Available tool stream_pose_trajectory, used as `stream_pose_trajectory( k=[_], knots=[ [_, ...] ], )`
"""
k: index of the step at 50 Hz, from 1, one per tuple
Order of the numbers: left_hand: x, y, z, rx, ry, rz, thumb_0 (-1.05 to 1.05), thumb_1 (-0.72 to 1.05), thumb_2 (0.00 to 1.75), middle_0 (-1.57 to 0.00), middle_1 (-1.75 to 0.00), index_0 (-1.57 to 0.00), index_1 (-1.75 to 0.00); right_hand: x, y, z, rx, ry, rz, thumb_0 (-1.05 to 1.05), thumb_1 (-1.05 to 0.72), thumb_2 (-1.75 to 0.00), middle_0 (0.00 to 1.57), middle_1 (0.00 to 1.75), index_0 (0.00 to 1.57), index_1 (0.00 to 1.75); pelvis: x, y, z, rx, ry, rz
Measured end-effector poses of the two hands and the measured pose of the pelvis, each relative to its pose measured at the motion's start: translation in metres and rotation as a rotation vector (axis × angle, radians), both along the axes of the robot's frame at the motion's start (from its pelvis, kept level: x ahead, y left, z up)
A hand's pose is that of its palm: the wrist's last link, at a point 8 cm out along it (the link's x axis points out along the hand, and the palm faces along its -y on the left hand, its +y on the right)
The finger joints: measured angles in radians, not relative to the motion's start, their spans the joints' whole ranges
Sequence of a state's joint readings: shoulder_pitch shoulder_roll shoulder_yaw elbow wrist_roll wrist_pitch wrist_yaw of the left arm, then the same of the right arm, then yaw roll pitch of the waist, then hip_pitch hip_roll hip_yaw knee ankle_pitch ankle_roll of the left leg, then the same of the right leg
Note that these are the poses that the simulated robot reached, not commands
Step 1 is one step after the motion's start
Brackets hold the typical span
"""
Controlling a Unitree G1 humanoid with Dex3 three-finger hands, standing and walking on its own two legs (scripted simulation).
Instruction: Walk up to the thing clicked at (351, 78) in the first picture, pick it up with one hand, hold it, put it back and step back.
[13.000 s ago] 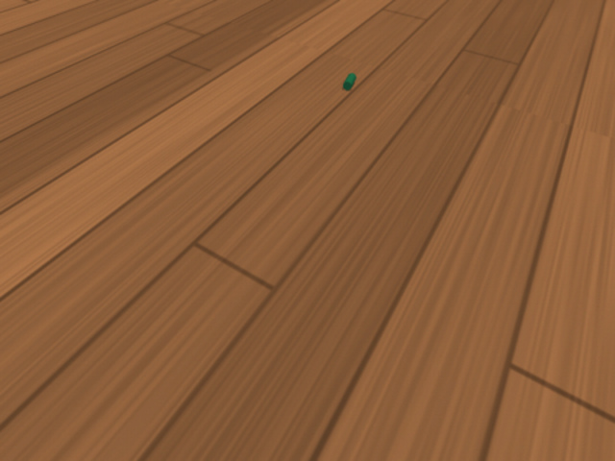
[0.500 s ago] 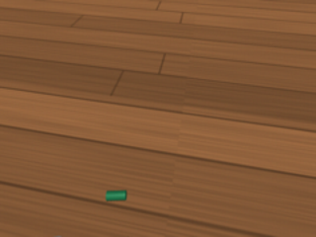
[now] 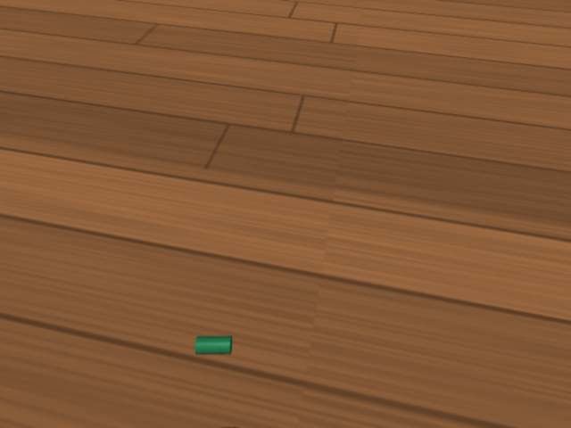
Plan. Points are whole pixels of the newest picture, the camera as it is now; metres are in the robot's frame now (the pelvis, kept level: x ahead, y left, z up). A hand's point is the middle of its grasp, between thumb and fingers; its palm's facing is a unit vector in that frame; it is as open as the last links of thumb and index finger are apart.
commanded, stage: stand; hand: left
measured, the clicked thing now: (214, 344) +0.47 +0.25 -0.76
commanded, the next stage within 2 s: walk up in 0.46 s
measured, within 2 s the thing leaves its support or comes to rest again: neither
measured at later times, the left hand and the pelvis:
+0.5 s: hand out of the picture +0.06 +0.26 -0.16, palm faces +0.00 -0.94 -0.34, open 7.4 cm; pelvis +0.00 +0.01 +0.00, yaw +0 degrees
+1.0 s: hand out of the picture +0.04 +0.30 -0.19, palm faces -0.01 -0.93 -0.36, open 7.4 cm; pelvis -0.11 +0.04 -0.03, yaw +1 degrees
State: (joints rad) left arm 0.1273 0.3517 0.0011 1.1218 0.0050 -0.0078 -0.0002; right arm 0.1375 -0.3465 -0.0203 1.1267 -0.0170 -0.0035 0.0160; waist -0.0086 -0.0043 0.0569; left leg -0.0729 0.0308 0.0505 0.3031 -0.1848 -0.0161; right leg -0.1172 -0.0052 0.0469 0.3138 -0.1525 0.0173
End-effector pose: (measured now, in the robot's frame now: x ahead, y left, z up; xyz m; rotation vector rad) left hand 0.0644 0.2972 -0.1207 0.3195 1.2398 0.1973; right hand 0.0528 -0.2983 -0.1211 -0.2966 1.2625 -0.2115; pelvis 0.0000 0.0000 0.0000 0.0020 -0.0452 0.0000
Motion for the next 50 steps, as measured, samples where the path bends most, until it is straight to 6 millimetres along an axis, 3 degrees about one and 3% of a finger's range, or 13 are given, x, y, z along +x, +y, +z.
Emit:
stream_pose_trajectory(
  k=[11,24,37,42,47,50],
  knots=[
    [-0.014,0.005,-0.002,-0.001,0.021,0.011,0.0,0.91,0.9,-0.21,-0.3,-0.2,-0.3,-0.003,0.005,-0.001,0.001,0.008,0.005,0.01,-0.91,-0.9,0.2,0.3,0.2,0.3,-0.004,0.004,0.0,0.001,0.002,0.005],
    [-0.011,0.007,-0.002,-0.003,0.025,0.019,0.0,0.91,0.9,-0.21,-0.3,-0.2,-0.3,0.006,0.008,-0.002,0.005,0.012,0.015,0.01,-0.91,-0.9,0.2,0.3,0.2,0.3,0.001,0.006,-0.001,0.003,0.014,0.01],
    [-0.015,0.014,-0.012,0.048,-0.039,0.011,0.0,0.91,0.9,-0.21,-0.3,-0.2,-0.3,0.008,-0.015,-0.013,-0.047,-0.048,0.017,0.01,-0.91,-0.9,0.2,0.3,0.2,0.3,-0.043,0.0,-0.022,-0.002,0.001,0.008],
    [-0.021,0.021,-0.016,0.041,-0.068,-0.032,0.0,0.91,0.9,-0.21,-0.3,-0.2,-0.3,-0.017,-0.008,-0.01,-0.068,-0.055,0.019,0.01,-0.91,-0.9,0.2,0.3,0.2,0.3,-0.067,0.014,-0.026,0.007,0.013,0.003],
    [-0.02,0.039,-0.031,0.016,-0.143,-0.045,0.01,0.9,0.9,-0.21,-0.3,-0.2,-0.3,-0.07,0.006,-0.01,-0.122,0.0,0.037,0.01,-0.91,-0.9,0.2,0.3,0.2,0.3,-0.093,0.033,-0.037,0.007,0.023,0.022],
    [-0.03,0.044,-0.03,0.013,-0.141,-0.039,0.0,0.91,0.9,-0.21,-0.3,-0.2,-0.3,-0.104,0.018,-0.003,-0.115,0.052,0.024,0.01,-0.91,-0.9,0.2,0.3,0.2,0.3,-0.107,0.038,-0.031,-0.011,0.009,0.021]
  ],
)
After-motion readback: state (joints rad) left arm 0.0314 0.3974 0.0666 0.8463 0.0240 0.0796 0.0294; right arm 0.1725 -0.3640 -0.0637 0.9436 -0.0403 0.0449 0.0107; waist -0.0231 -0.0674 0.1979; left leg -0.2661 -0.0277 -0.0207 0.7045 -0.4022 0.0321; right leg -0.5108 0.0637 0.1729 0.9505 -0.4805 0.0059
